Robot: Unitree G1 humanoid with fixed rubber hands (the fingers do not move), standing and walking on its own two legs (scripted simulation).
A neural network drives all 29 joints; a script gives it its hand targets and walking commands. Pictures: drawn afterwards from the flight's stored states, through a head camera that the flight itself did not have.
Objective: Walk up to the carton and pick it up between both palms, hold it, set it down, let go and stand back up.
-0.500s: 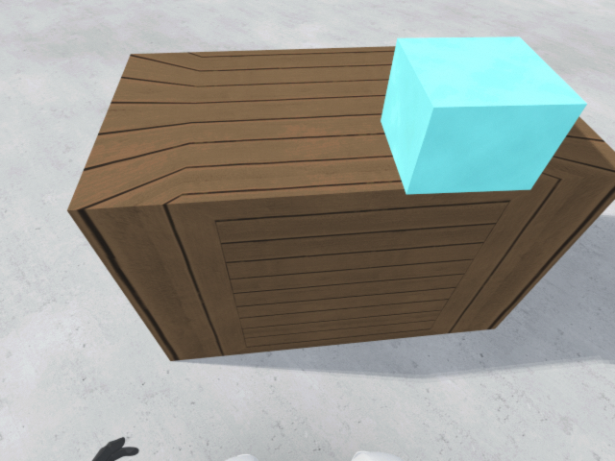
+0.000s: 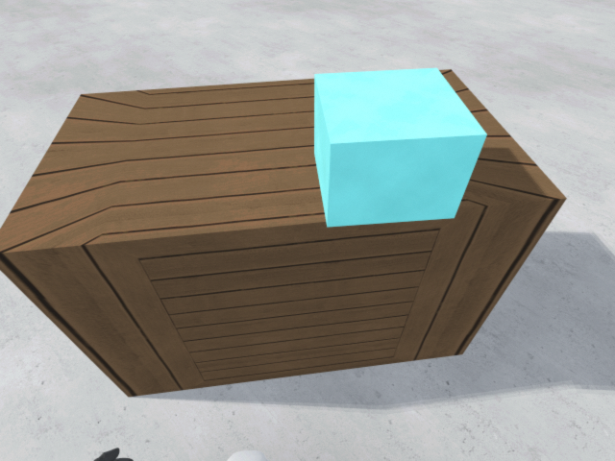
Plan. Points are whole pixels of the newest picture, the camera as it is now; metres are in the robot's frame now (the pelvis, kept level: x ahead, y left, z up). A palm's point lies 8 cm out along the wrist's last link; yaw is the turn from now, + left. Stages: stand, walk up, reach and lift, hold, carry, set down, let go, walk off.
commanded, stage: walk up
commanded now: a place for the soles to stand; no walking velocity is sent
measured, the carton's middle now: (383, 145) +0.66 -0.14 +0.05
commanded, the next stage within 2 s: none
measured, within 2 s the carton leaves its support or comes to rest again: neither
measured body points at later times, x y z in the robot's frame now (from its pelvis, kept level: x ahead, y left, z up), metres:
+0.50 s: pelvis +0.03 -0.07 -0.01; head +0.07 -0.04 +0.43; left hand +0.16 +0.23 -0.12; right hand +0.07 -0.39 -0.09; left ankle +0.08 +0.13 -0.71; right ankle +0.06 -0.19 -0.66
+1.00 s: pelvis +0.07 -0.18 +0.00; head +0.10 -0.17 +0.45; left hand +0.17 +0.13 -0.09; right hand +0.16 -0.49 -0.09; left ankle +0.08 -0.02 -0.68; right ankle +0.09 -0.24 -0.72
